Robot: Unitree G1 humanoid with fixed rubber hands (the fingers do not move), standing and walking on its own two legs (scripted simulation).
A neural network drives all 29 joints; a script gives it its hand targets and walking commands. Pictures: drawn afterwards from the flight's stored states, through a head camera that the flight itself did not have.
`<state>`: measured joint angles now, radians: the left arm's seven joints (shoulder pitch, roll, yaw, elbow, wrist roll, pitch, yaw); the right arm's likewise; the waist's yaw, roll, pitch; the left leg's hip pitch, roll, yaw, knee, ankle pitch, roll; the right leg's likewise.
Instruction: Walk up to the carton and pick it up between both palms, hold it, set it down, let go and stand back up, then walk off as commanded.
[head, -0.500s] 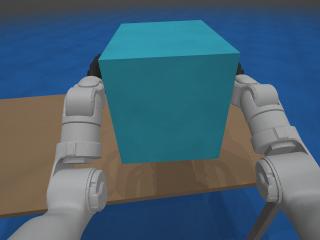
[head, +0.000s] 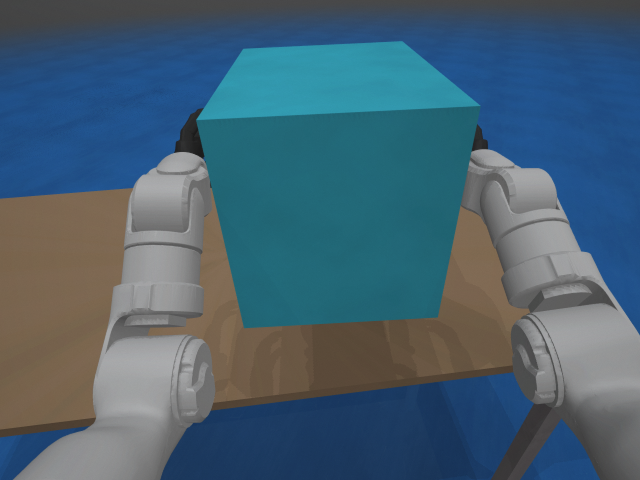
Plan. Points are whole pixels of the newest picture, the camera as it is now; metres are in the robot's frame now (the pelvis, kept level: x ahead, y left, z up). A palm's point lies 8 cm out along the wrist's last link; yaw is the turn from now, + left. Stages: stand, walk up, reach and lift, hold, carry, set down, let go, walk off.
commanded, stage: hold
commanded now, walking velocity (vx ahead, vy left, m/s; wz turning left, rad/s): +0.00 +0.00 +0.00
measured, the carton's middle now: (331, 170) +0.44 -0.01 +0.23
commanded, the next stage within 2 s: none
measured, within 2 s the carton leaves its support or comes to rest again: neither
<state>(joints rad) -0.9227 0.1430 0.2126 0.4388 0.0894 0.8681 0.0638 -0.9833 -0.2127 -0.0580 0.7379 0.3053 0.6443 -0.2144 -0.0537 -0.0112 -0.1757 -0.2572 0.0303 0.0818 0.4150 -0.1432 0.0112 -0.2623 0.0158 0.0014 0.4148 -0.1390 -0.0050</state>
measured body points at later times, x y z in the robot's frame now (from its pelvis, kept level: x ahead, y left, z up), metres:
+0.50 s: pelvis +0.00 +0.00 +0.00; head -0.07 +0.01 +0.44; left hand +0.40 +0.16 +0.28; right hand +0.40 -0.17 +0.26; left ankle +0.05 +0.12 -0.74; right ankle +0.05 -0.11 -0.74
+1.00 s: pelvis +0.00 +0.00 +0.00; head -0.07 +0.01 +0.44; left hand +0.39 +0.16 +0.28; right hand +0.40 -0.17 +0.26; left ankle +0.05 +0.12 -0.74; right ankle +0.05 -0.11 -0.74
